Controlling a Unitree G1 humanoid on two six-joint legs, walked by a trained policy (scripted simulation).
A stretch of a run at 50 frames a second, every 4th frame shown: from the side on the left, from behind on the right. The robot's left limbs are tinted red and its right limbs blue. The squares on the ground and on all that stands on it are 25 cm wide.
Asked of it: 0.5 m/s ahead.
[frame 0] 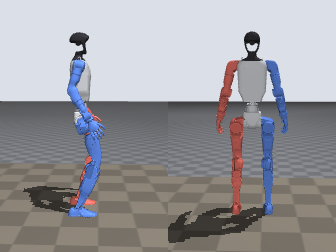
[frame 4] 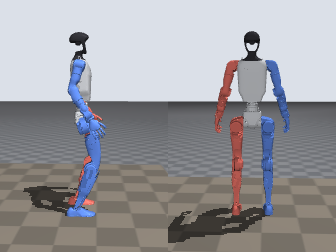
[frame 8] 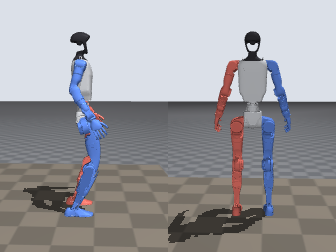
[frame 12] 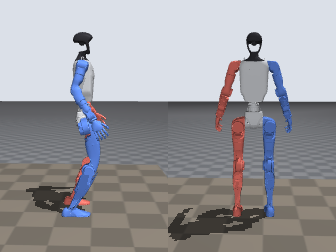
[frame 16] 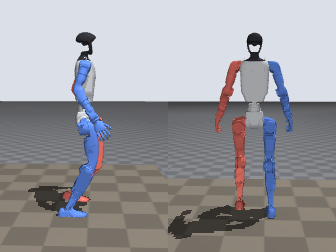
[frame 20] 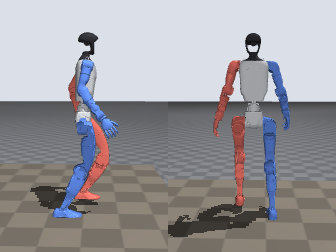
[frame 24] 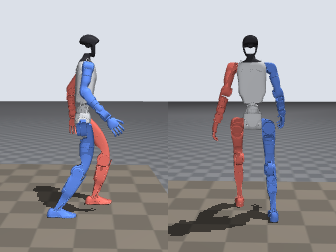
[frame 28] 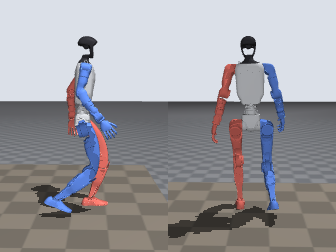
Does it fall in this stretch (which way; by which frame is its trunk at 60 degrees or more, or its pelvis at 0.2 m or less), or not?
no
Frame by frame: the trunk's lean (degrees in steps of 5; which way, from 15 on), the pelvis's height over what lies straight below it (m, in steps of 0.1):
0: 0, 0.8
4: 5, 0.8
8: 5, 0.8
12: 0, 0.8
16: 0, 0.8
20: 5, 0.8
24: 5, 0.8
28: 5, 0.7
